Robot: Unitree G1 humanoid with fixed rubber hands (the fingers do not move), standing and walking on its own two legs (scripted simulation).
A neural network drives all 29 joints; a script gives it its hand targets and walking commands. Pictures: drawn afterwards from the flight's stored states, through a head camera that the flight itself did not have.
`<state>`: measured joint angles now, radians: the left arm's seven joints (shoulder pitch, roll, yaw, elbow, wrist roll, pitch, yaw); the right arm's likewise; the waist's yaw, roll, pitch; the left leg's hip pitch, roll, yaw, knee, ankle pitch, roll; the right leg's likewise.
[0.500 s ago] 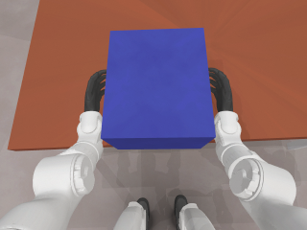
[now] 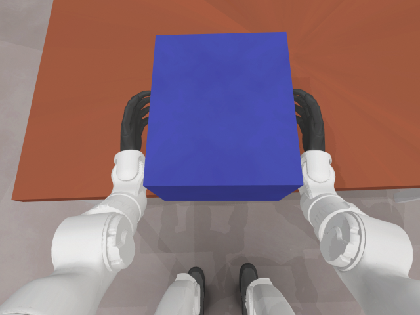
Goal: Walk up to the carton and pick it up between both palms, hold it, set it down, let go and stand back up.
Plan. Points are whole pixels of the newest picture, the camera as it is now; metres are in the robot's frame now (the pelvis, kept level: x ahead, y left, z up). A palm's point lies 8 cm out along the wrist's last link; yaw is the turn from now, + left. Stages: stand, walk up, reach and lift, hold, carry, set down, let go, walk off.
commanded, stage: reach and lift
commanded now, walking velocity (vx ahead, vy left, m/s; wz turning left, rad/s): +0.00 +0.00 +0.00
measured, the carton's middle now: (221, 123) +0.47 +0.02 -0.06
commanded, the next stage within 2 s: none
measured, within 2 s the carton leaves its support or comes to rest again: leaves its support in 1.02 s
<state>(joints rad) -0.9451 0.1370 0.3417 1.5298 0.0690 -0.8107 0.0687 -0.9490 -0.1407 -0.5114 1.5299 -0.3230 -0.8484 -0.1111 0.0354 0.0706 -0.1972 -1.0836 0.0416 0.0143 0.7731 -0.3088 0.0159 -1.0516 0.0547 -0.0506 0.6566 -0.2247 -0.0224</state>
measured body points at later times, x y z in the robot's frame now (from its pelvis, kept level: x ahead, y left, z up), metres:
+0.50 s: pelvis -0.01 +0.01 +0.00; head +0.17 +0.00 +0.41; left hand +0.41 +0.18 -0.04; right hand +0.43 -0.16 -0.04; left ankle +0.00 +0.10 -0.69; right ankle +0.02 -0.11 -0.69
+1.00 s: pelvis -0.03 +0.00 +0.00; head +0.09 -0.01 +0.43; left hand +0.36 +0.17 -0.03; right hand +0.38 -0.17 -0.03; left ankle +0.00 +0.10 -0.69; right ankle +0.02 -0.11 -0.69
